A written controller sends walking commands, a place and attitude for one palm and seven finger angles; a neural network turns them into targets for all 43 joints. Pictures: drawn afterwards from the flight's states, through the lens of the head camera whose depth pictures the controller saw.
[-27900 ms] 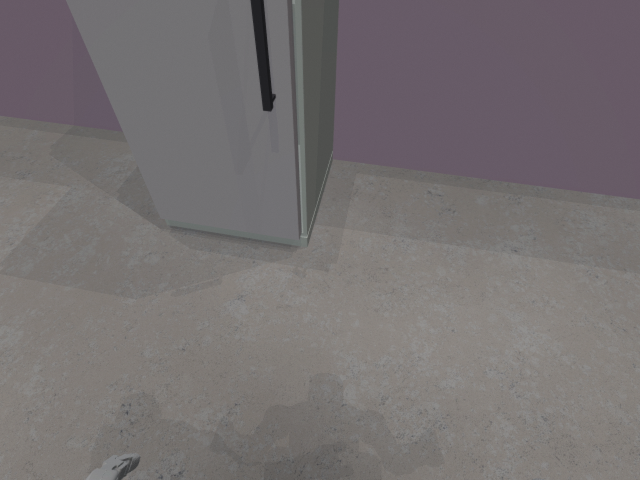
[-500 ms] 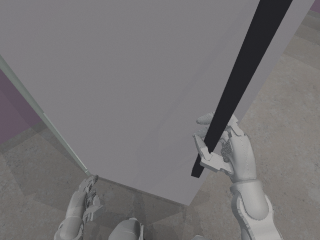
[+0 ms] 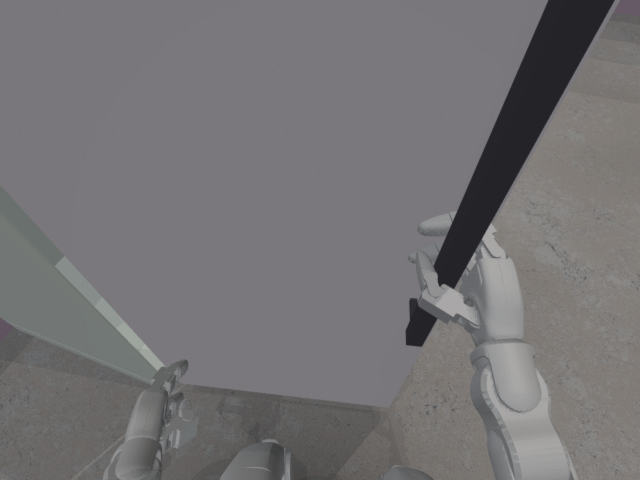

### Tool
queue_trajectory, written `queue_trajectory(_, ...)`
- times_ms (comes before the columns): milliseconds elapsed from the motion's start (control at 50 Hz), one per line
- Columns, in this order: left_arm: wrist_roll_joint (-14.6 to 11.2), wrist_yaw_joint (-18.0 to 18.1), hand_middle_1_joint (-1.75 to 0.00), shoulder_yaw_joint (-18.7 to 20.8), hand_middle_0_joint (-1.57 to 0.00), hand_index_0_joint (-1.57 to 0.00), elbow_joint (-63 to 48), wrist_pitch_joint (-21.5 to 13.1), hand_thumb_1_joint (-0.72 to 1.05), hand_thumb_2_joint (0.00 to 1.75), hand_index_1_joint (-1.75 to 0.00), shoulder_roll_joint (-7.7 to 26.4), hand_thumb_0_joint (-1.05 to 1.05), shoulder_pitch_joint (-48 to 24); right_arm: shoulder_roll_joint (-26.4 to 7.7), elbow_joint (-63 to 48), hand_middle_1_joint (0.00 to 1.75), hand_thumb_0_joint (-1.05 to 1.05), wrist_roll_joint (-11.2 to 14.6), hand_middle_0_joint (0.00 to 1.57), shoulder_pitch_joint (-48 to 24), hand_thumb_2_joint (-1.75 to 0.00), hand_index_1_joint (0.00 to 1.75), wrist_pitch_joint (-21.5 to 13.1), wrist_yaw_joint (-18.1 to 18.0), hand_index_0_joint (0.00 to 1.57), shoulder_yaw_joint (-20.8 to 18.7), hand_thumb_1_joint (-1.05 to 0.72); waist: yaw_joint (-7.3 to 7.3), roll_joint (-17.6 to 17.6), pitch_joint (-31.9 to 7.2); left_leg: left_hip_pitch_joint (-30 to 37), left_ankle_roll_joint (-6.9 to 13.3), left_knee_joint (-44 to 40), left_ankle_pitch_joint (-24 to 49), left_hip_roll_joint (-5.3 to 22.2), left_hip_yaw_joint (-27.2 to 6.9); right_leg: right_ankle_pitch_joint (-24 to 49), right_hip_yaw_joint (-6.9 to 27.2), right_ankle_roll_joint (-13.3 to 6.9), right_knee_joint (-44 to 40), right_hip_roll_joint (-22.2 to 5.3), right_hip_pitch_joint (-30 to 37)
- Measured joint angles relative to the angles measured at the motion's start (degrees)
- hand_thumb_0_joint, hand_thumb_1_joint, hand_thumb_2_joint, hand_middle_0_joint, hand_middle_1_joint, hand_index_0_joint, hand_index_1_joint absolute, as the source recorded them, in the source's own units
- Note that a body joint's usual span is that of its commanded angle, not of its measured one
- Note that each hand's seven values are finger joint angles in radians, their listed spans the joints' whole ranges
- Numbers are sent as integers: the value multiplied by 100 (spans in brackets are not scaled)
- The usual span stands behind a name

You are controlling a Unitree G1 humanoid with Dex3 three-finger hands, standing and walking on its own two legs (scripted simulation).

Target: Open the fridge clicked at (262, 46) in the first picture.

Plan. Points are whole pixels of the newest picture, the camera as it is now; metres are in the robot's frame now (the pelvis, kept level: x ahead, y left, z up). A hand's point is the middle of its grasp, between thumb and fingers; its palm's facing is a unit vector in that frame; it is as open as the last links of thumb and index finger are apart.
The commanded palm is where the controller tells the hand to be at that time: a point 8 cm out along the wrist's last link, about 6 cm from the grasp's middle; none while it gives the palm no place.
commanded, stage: stop walking and hold the door back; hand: right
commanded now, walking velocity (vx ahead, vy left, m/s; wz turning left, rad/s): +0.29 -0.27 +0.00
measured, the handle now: (457, 226) +0.34 -0.12 +0.17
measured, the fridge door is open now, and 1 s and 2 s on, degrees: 76 73 68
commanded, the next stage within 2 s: loosen the grip on the handle in 1.10 s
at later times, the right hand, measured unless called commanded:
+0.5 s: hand (430, 271) +0.31 -0.10 +0.12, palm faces +0.19 +0.95 -0.25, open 5.6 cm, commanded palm +0.30 -0.17 +0.12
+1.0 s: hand (431, 260) +0.32 -0.10 +0.13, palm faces +0.11 +0.97 -0.22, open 5.7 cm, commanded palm +0.29 -0.17 +0.12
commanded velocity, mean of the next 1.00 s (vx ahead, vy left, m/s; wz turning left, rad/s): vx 0.14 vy -0.07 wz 0.00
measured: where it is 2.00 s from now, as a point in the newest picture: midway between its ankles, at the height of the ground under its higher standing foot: outside the picture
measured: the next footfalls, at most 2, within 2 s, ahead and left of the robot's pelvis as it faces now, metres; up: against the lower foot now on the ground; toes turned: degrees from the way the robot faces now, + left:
right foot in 0.66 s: -0.05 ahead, -0.08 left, +0.00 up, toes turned -5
left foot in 0.92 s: -0.03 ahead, +0.17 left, +0.00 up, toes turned +4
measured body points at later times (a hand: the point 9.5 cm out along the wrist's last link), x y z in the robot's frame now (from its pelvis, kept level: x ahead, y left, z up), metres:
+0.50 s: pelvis -0.10 +0.07 +0.03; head -0.04 +0.13 +0.48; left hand +0.04 +0.35 -0.11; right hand +0.30 -0.15 +0.14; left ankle +0.04 +0.13 -0.70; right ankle -0.12 -0.12 -0.62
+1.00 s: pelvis -0.12 +0.06 +0.02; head -0.07 +0.07 +0.47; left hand -0.02 +0.29 -0.11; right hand +0.31 -0.15 +0.14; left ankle -0.07 +0.17 -0.71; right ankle -0.13 -0.08 -0.70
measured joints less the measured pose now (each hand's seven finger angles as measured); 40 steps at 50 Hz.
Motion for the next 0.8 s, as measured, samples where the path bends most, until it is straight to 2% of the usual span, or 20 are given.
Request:
queue_trajectory(40, -54, -5, -30, -91, -20, -19, 37, 102, 91, 90, -30, 30, 1, 24, 15, 575, 139, 0, 10, 45, -445, -84, 140, 151, -94, 36, 42, -69, -91, -171, -46, 150, -74, -126, 38, -50, -112, 123, 244, 101, -145, -28, -8)
queue_trajectory(80, -114, -20, -30, -157, -20, -19, 2, 188, 91, 90, -30, 56, 1, 87, -57, 1155, 139, -2, 147, 49, -844, -83, 140, 176, -127, 38, 32, -67, -158, -352, -169, 535, -57, -852, 24, -22, -170, -22, 406, 75, -13, -94, -185)
queue_trajectory(120, -132, -60, -30, -201, -20, -19, 71, 293, 90, 90, -30, 57, 1, 4, -90, 1697, 140, -4, 156, 51, -1297, -82, 140, 247, -172, 40, -56, -64, -234, -377, -205, 447, 195, -915, 386, 32, -109, -741, 652, 84, 871, 62, -572)
queue_trajectory(160, -81, -82, -30, -255, -20, -20, 250, 352, 90, 90, -30, 60, 1, -147, -94, 2208, 140, -6, 167, 51, -1579, -81, 140, 273, -233, 41, -200, -63, -241, -351, -164, 440, 341, -1044, 630, 87, -113, -623, 913, 136, 1900, 347, -851)
queue_trajectory(220, -64, -111, -30, -266, -20, -20, 362, 349, 90, 90, -30, 71, 1, -206, -169, 2926, 140, -8, 231, 50, -1824, -80, 140, 176, -247, 43, -438, -61, -130, -324, -179, 545, 279, -1657, 1034, 153, -178, -60, 982, 235, 2684, 553, -1058)
queue_trajectory(280, -105, -143, -30, -212, -20, -20, 383, 372, 90, 90, -30, 162, 1, -102, -264, 3667, 140, -10, 257, 48, -2174, -79, 140, 51, -208, 44, -631, -60, 97, -292, -190, 647, 307, -2163, 1435, 290, -121, 98, 908, 289, 2707, 561, -1060)
queue_trajectory(360, -158, -181, -30, -67, -20, -20, 485, 417, 90, 90, -30, 427, 1, 67, -305, 4557, 140, -11, 258, 47, -2734, -79, 140, -81, -142, 45, -913, -60, 318, -325, -131, 662, 314, -2422, 1666, 381, -61, 73, 868, 302, 2405, 464, -909)
queue_trajectory(460, -206, -167, -30, 161, -20, -20, 613, 419, 91, 90, -30, 733, 1, 282, -339, 5290, 140, -10, 240, 46, -3402, -80, 140, -170, -106, 45, -1220, -61, 452, -350, 14, 511, 334, -2564, 1585, 344, -145, -125, 758, 280, 2008, 389, -744)
queue_trajectory(520, -221, -141, -30, 222, -20, -19, 631, 369, 91, 90, -30, 793, 1, 389, -404, 5502, 140, -9, 196, 45, -3760, -81, 140, -170, -88, 45, -1356, -62, 511, -243, 143, 435, 392, -2768, 1612, 334, -239, -268, 560, 240, 1633, 403, -594)
queue_trajectory(580, -212, -118, -30, 202, -20, -19, 605, 292, 91, 90, -30, 759, 1, 475, -501, 5607, 140, -8, 130, 45, -4072, -81, 140, -126, -48, 45, -1462, -63, 564, -50, 269, 410, 420, -3006, 1946, 341, -337, -549, 261, 144, 752, 436, -178)
queue_trajectory(640, -189, -83, -30, 137, -20, -19, 561, 158, 91, 90, -30, 719, 1, 553, -581, 5722, 140, -5, 90, 45, -4314, -82, 140, -154, -1, 45, -1525, -64, 581, 4, 296, 296, 360, -3003, 2011, 214, -364, -713, -61, -4, -760, 447, 576)
queue_trajectory(660, -164, -71, -30, 121, -20, -19, 495, 101, 91, 90, -30, 763, 1, 620, -577, 5763, 140, -4, 93, 45, -4386, -82, 140, -180, 29, 45, -1538, -64, 582, -146, 250, 147, 296, -2802, 1753, 74, -285, -876, -17, -115, -1302, 383, 835)
queue_trajectory(700, -139, -19, -30, 125, -20, -19, 493, -6, 91, 90, -30, 658, 1, 640, -631, 5837, 140, -2, 122, 45, -4570, -83, 140, -218, 68, 45, -1509, -65, 560, -206, 384, -194, 142, -1784, 810, -77, -300, 158, 2, -241, -1446, 251, 830)
queue_trajectory(720, -156, 0, -30, 114, -19, -19, 523, -23, 91, 90, -30, 555, 1, 659, -634, 5855, 140, -1, 150, 45, -4628, -83, 140, -195, 67, 45, -1487, -66, 515, -197, 480, -313, 113, -1126, 626, -155, -374, 445, -28, -206, -1383, 187, 859)
queue_trajectory(760, -201, -14, -30, 35, -19, -19, 634, -15, 91, 90, -30, 344, 1, 788, -569, 5931, 140, -1, 154, 45, -4652, -82, 140, -175, 56, 45, -1408, -67, 438, -197, 453, -430, 106, -274, 549, -230, -426, 504, -14, -84, -1401, 89, 906)
queue_trajectory(800, -241, -49, -30, -90, -20, -19, 750, 30, 91, 90, -30, 178, 1, 950, -492, 6085, 140, -1, 85, 45, -4645, -81, 140, -173, 118, 45, -1332, -67, 335, -227, 280, -293, 95, -262, 525, -193, -345, 442, 27, 7, -1453, -4, 915)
